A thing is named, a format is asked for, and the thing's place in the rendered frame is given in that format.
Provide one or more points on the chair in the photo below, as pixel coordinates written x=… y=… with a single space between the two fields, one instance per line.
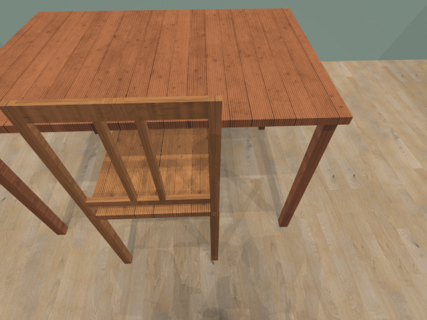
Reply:
x=146 y=173

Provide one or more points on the table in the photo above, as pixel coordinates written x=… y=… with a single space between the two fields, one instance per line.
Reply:
x=258 y=60

